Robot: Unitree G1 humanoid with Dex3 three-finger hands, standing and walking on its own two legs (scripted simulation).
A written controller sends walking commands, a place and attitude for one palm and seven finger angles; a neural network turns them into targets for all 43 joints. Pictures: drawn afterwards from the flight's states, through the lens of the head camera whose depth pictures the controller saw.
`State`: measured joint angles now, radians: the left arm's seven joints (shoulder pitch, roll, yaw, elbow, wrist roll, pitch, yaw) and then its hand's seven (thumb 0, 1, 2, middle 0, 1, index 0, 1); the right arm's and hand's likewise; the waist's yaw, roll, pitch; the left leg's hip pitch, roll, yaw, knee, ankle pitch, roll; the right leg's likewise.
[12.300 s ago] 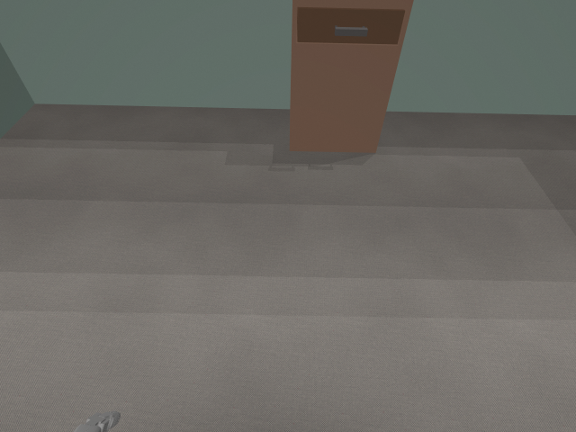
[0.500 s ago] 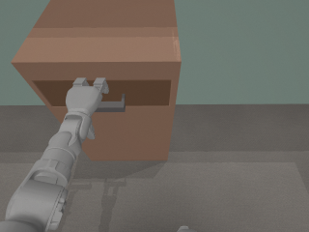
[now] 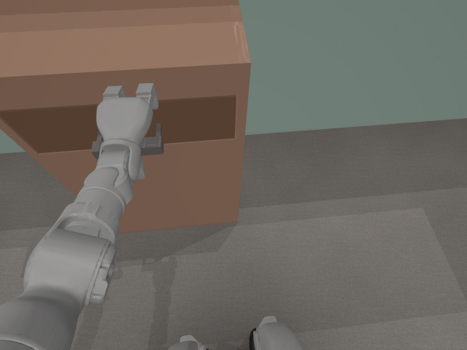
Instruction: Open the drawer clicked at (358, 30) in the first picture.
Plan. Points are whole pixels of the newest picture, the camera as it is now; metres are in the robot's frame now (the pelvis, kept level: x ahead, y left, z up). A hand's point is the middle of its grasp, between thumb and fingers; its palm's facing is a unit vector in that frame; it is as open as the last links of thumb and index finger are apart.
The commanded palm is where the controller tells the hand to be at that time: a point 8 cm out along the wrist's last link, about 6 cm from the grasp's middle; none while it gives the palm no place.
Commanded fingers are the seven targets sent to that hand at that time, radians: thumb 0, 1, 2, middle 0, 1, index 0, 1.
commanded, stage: move the hooked fingers above the handle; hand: left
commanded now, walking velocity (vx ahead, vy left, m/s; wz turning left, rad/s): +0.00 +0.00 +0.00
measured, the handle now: (129, 138) +0.55 +0.17 -0.04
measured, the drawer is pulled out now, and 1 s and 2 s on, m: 0.00 0.00 0.00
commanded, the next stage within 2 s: none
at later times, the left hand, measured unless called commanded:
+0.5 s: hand (118, 147) +0.49 +0.18 +0.01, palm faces -0.05 -0.04 -1.00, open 13.8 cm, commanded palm +0.50 +0.18 +0.07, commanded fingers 0.00 -0.50 0.30 -0.30 -1.20 -0.30 -1.20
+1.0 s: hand (101, 142) +0.49 +0.20 +0.02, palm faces -0.11 -0.01 -0.99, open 13.7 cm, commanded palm +0.48 +0.20 +0.07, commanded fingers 0.00 -0.50 0.30 -0.30 -1.20 -0.30 -1.20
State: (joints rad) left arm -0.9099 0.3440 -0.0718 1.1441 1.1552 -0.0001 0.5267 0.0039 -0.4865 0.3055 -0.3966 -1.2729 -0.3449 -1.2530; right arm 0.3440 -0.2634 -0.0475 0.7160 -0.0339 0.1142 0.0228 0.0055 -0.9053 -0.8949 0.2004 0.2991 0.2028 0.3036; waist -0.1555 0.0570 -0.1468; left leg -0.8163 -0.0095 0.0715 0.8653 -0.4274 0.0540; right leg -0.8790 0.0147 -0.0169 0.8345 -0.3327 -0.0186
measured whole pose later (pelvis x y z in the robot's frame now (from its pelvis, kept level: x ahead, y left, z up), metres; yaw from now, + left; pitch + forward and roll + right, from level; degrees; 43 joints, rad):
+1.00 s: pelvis +0.00 +0.00 +0.01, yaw +0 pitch +20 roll +0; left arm -0.89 0.49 -0.05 1.17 1.09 -0.04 0.32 0.01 -0.49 0.31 -0.32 -1.20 -0.34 -1.21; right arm 0.34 -0.25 -0.01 0.65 0.00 0.11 -0.03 0.00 -0.90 -0.89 0.20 0.30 0.21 0.30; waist -0.16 0.04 -0.12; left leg -0.76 0.00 0.07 0.81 -0.40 0.05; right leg -0.82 0.03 -0.02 0.77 -0.30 -0.02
